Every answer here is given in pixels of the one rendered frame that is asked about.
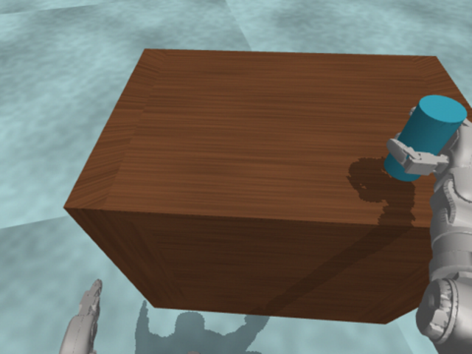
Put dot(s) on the left robot hand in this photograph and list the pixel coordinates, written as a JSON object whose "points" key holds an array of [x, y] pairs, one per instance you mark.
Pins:
{"points": [[82, 329]]}

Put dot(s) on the right robot hand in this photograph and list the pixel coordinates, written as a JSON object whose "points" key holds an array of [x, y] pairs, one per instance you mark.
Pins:
{"points": [[457, 152]]}

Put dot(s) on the right robot arm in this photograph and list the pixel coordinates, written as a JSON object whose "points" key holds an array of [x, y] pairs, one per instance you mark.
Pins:
{"points": [[445, 313]]}

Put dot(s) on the can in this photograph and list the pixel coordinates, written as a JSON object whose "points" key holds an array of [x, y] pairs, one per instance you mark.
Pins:
{"points": [[431, 125]]}

